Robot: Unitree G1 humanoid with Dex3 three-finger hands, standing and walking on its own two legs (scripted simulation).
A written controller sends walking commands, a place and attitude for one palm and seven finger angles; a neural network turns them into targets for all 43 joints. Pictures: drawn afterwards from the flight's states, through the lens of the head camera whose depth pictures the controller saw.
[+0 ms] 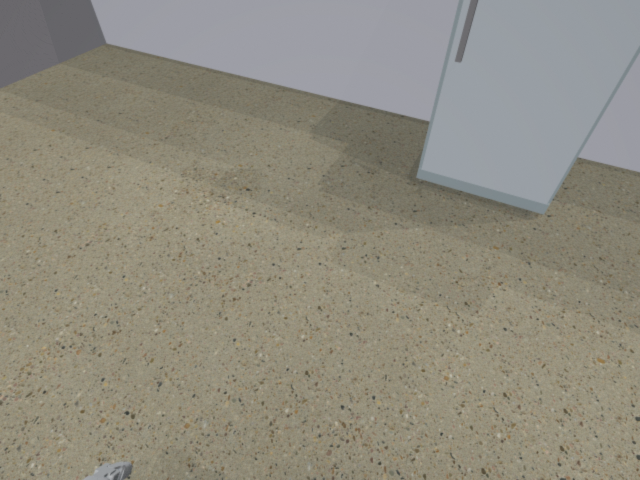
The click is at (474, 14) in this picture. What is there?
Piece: fridge door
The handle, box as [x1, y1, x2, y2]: [455, 0, 477, 62]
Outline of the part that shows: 477,0 470,1 455,61 460,62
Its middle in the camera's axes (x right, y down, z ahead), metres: +0.54 -0.83 +1.35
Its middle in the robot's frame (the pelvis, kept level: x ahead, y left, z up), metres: +1.60 -0.46 +0.08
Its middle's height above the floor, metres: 0.85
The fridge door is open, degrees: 0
